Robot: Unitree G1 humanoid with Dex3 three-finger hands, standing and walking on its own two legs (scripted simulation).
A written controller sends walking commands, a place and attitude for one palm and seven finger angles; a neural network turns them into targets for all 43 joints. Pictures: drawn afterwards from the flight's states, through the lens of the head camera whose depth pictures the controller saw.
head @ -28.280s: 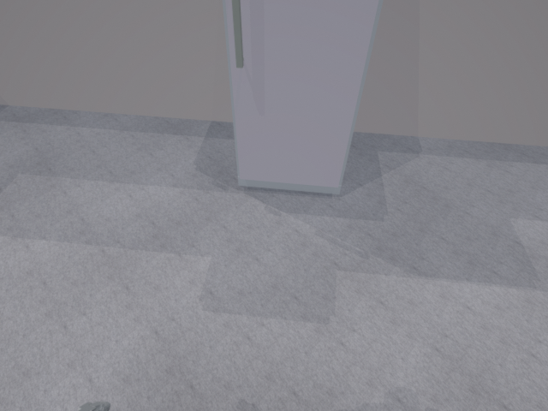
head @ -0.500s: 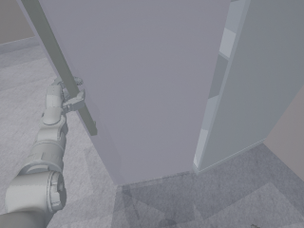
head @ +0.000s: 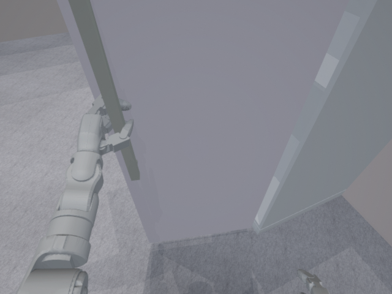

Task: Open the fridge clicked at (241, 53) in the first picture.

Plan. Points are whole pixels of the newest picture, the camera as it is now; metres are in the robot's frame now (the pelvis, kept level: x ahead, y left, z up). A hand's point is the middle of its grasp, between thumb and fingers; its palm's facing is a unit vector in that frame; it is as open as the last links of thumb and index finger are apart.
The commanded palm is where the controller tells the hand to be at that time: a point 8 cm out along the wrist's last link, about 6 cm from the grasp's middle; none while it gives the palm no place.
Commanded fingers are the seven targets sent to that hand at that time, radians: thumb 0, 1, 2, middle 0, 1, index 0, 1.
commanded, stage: stop walking and hold the door back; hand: left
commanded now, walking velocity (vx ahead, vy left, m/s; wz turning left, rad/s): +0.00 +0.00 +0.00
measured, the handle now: (116, 107) +0.44 +0.18 +0.16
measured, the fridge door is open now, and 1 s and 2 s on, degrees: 75 74 74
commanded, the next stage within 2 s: loosen the grip on the handle in 0.38 s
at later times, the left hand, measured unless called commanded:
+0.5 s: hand (123, 135) +0.39 +0.16 +0.13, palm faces +0.09 -0.97 -0.22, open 6.5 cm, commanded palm +0.36 +0.21 +0.13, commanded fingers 0.00 0.66 0.78 -0.45 -1.40 -0.45 -1.40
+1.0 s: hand (116, 137) +0.40 +0.18 +0.12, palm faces +0.12 -0.97 -0.19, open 13.8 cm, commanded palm +0.36 +0.22 +0.13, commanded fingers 0.00 -0.55 0.20 -0.25 -1.15 -0.25 -1.15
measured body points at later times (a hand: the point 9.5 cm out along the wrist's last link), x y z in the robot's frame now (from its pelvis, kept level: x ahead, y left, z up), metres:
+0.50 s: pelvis +0.02 +0.00 +0.00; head +0.03 +0.00 +0.45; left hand +0.38 +0.21 +0.14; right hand +0.14 -0.26 -0.10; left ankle -0.02 +0.11 -0.73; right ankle +0.05 -0.13 -0.73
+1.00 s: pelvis +0.00 -0.03 -0.01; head +0.03 -0.03 +0.44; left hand +0.39 +0.23 +0.13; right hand +0.12 -0.29 -0.10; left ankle -0.02 +0.11 -0.73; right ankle +0.05 -0.13 -0.73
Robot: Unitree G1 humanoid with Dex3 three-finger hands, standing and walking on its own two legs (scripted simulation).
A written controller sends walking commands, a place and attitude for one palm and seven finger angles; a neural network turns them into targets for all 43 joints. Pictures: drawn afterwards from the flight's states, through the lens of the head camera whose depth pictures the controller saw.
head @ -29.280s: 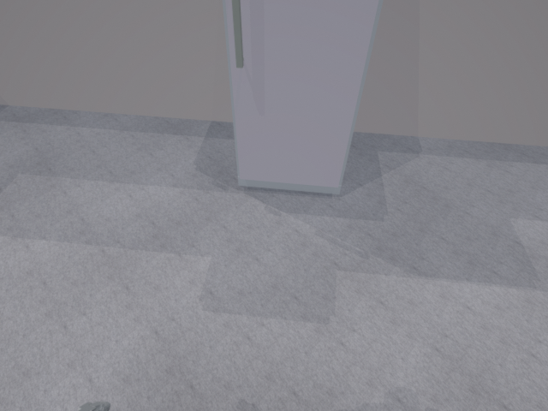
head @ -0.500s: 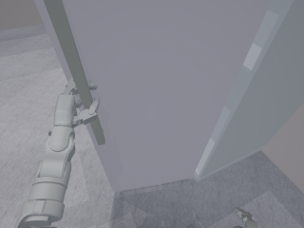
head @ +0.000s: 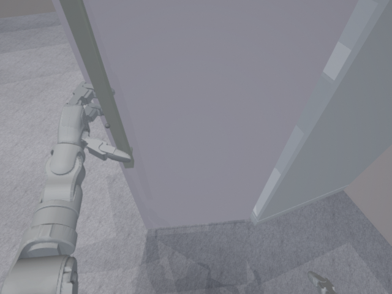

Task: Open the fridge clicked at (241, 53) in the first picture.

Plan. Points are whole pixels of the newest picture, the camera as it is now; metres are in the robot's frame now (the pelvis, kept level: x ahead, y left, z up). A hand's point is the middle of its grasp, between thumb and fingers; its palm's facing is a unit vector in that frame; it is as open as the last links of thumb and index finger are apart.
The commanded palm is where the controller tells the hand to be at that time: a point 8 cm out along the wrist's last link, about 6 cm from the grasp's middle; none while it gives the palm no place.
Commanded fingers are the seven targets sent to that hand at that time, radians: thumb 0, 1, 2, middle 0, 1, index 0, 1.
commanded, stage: loosen the grip on the handle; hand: left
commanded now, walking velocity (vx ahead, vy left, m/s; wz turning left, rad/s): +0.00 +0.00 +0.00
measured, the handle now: (108, 92) +0.45 +0.19 +0.17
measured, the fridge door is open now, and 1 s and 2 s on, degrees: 74 74 74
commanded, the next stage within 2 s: slip the hand off the handle in 0.06 s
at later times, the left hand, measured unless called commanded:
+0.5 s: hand (77, 131) +0.39 +0.25 +0.12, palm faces +0.10 -0.98 -0.20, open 14.7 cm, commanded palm +0.36 +0.30 +0.13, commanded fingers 0.00 -0.55 0.20 -0.25 -1.15 -0.25 -1.15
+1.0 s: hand (58, 151) +0.34 +0.27 +0.12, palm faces +0.08 -0.98 -0.16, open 14.7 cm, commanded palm +0.31 +0.31 +0.13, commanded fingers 0.00 -0.55 0.20 -0.25 -1.15 -0.25 -1.15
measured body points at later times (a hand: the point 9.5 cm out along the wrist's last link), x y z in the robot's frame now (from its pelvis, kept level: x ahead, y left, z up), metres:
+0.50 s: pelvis +0.01 +0.02 +0.00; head +0.04 +0.03 +0.45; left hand +0.38 +0.30 +0.13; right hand +0.13 -0.22 -0.11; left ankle -0.01 +0.14 -0.73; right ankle +0.05 -0.10 -0.73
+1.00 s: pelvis +0.01 +0.03 -0.01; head +0.03 +0.03 +0.44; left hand +0.33 +0.32 +0.13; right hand +0.14 -0.22 -0.10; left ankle -0.01 +0.14 -0.73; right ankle +0.05 -0.10 -0.73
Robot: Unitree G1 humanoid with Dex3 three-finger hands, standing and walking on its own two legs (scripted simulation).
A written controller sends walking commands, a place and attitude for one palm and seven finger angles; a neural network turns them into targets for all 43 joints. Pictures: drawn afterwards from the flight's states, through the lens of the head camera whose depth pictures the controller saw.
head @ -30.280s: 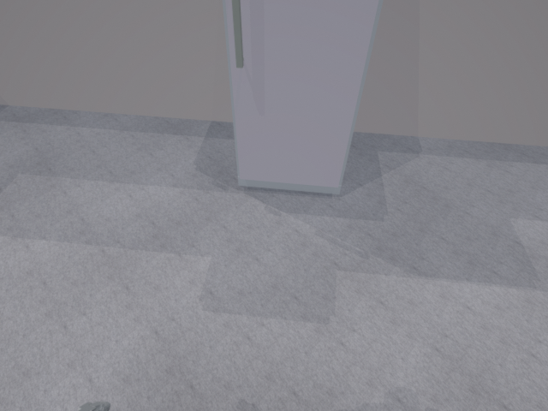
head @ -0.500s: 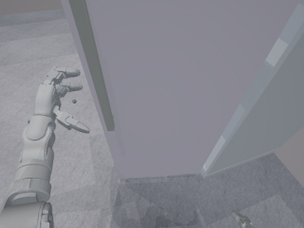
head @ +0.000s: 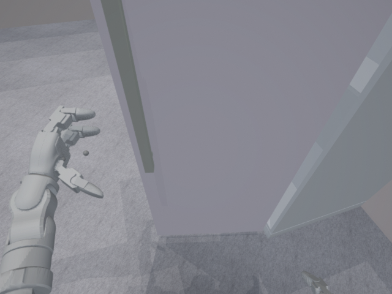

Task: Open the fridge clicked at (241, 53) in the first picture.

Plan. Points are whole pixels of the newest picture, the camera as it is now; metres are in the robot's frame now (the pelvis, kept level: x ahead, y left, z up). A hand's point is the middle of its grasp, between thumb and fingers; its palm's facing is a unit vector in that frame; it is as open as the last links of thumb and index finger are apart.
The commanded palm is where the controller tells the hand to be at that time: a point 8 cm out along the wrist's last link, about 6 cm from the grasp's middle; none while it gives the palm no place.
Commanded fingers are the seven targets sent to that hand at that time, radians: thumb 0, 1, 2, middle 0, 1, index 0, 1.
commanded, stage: slip the hand off the handle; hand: left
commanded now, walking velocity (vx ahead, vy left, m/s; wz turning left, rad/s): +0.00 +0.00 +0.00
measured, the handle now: (136, 96) +0.45 +0.16 +0.18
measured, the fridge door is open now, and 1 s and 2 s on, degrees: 74 74 74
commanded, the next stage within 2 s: draw the hand back to the body in 0.48 s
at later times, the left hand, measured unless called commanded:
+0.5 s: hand (82, 187) +0.26 +0.22 +0.13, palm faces +0.09 -0.98 -0.19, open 14.7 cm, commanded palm +0.23 +0.26 +0.14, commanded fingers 0.00 -0.55 0.20 -0.25 -1.15 -0.25 -1.15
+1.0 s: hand (56, 190) +0.24 +0.24 +0.15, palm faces +0.24 -0.97 -0.01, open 14.7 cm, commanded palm +0.20 +0.28 +0.16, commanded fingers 0.00 -0.51 0.22 -0.25 -1.13 -0.25 -1.13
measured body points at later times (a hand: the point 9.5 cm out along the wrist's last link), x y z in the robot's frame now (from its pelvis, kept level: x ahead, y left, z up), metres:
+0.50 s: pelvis -0.01 -0.02 +0.00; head +0.00 -0.03 +0.45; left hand +0.25 +0.27 +0.14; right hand +0.18 -0.25 -0.08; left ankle -0.02 +0.11 -0.72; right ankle +0.04 -0.13 -0.72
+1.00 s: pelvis +0.00 -0.01 +0.01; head -0.02 -0.02 +0.46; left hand +0.22 +0.29 +0.15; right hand +0.20 -0.22 -0.05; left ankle -0.02 +0.11 -0.72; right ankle +0.04 -0.13 -0.72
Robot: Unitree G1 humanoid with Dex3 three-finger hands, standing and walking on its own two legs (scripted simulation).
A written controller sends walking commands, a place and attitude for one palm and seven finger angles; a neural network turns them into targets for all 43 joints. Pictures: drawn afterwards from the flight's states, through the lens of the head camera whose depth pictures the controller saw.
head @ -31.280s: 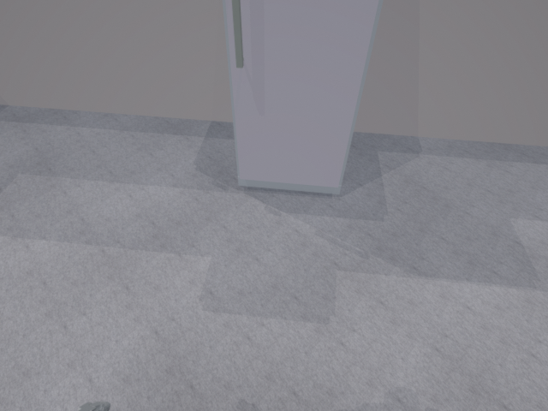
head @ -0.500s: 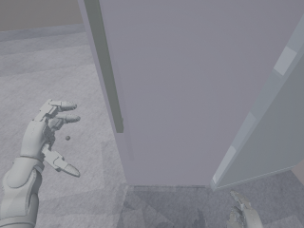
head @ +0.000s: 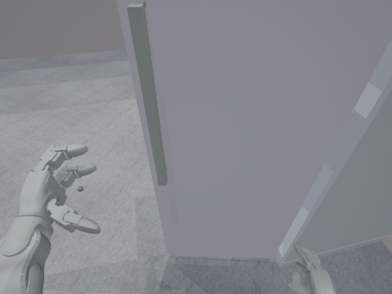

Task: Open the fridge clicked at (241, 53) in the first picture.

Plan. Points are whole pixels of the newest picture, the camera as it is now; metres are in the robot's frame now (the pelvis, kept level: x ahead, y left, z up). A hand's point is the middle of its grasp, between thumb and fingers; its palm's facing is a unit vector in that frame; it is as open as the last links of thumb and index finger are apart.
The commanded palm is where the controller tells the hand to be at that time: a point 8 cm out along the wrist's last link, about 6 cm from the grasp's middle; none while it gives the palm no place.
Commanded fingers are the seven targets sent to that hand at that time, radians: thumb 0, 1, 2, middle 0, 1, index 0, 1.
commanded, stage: draw the hand back to the body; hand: left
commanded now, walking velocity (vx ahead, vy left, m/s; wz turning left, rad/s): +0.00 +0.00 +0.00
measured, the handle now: (154, 114) +0.45 +0.16 +0.17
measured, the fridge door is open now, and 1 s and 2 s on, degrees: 74 74 74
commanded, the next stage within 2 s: step back with the hand held close in 1.18 s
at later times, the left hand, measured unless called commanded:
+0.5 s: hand (55, 195) +0.22 +0.27 +0.15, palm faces +0.44 -0.83 -0.33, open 11.8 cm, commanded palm +0.16 +0.30 +0.17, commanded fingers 0.00 0.39 0.65 -0.22 -0.60 -0.22 -0.60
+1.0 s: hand (36, 200) +0.19 +0.28 +0.17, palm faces +0.50 -0.79 -0.36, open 7.6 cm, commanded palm +0.14 +0.31 +0.18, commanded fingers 0.00 0.90 0.90 -0.20 -0.30 -0.20 -0.30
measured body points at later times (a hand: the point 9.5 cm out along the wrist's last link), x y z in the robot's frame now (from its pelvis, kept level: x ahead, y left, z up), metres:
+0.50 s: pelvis +0.01 +0.01 +0.01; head -0.02 +0.00 +0.46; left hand +0.19 +0.31 +0.17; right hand +0.18 -0.21 -0.07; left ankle -0.03 +0.13 -0.73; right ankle +0.03 -0.12 -0.73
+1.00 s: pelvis +0.01 +0.01 +0.01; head -0.03 -0.01 +0.46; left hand +0.16 +0.32 +0.19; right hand +0.20 -0.21 -0.06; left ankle -0.03 +0.13 -0.73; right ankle +0.03 -0.12 -0.73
